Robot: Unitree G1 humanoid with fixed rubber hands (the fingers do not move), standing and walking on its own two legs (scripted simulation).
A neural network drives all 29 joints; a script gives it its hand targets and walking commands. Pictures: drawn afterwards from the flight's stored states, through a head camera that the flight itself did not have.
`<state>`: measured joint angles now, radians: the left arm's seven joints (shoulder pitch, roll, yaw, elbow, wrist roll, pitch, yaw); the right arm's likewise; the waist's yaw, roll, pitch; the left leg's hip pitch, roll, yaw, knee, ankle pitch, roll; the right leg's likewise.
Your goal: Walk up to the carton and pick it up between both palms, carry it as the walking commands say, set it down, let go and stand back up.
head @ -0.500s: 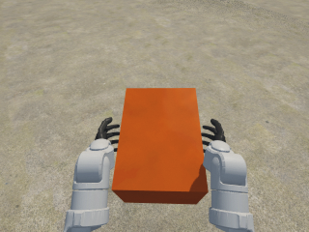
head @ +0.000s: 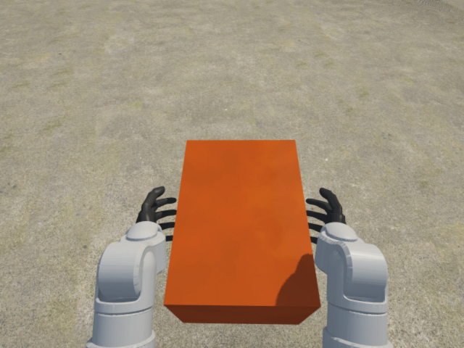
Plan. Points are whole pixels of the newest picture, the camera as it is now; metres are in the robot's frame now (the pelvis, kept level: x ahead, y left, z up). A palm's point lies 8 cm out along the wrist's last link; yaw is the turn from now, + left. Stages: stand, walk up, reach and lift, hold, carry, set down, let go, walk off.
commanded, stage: carry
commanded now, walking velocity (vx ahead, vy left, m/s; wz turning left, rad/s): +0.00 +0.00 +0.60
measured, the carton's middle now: (240, 229) +0.33 +0.00 +0.02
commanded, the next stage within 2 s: none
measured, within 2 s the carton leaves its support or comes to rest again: neither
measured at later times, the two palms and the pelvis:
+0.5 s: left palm (27, 302) +0.16 +0.29 +0.07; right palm (230, 238) +0.27 +0.02 +0.08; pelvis -0.04 +0.05 -0.01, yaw +19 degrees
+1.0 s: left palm out of the picture +0.04 +0.38 +0.08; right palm (135, 266) +0.22 +0.16 +0.08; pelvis -0.09 +0.10 +0.00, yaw +37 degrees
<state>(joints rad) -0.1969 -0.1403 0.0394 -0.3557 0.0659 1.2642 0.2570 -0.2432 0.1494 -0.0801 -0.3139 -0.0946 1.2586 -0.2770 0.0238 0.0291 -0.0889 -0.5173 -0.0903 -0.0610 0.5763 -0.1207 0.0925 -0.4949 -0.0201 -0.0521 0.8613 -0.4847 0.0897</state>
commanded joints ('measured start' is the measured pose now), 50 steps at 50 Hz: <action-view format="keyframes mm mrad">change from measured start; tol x32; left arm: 1 -458 -1074 -578 -142 -379 -51 -253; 50 -455 -1060 -627 -305 -415 -108 -275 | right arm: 1 -375 1016 548 -132 376 -33 292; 50 -400 1021 642 -344 423 -93 303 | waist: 1 -25 181 -461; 12 -12 -419 -327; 18 -51 319 -296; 34 -26 -371 -399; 38 -61 232 -392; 50 -54 62 -455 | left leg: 1 215 191 -254 -236 -61 -63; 6 -91 142 0 475 -351 -118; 13 37 63 201 199 -320 -121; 20 435 425 -284 -62 690 84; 27 277 224 -61 92 284 -19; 31 -64 118 72 408 -469 -61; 36 300 119 67 -37 -154 -58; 39 580 442 -469 -80 842 88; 50 549 283 -263 -90 475 52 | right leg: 1 329 9 -32 -390 58 -28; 4 476 -470 432 -636 -30 -179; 10 469 -372 21 -365 790 -165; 20 -138 -128 -64 151 -211 69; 31 468 -531 213 -365 804 -219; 35 316 -394 -29 -251 638 -110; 39 -206 -93 -49 218 -221 50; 50 -118 -60 1 124 25 56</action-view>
